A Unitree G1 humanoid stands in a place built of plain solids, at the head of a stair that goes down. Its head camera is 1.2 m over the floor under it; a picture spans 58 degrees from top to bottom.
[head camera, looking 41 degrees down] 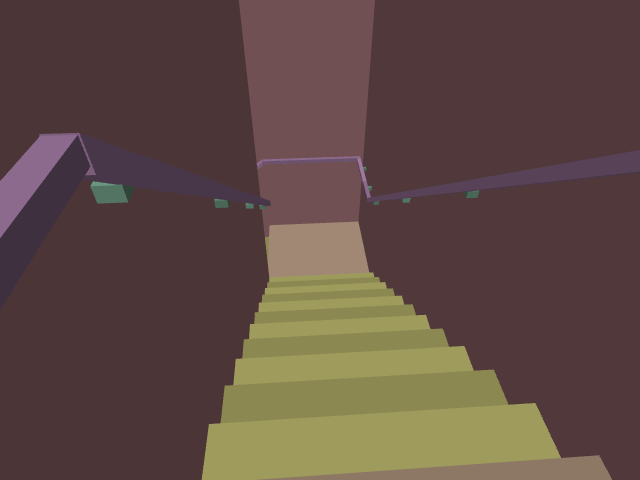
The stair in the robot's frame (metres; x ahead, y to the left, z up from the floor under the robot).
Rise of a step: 0.19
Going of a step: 0.25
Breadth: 1.10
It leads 4 degrees to the left of straight ahead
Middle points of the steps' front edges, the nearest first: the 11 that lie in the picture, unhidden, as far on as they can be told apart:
0.71 -0.18 -0.19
0.96 -0.17 -0.37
1.21 -0.15 -0.56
1.46 -0.13 -0.75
1.71 -0.12 -0.94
1.96 -0.10 -1.13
2.21 -0.08 -1.32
2.46 -0.07 -1.51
2.71 -0.05 -1.70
2.96 -0.03 -1.89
3.21 -0.02 -2.07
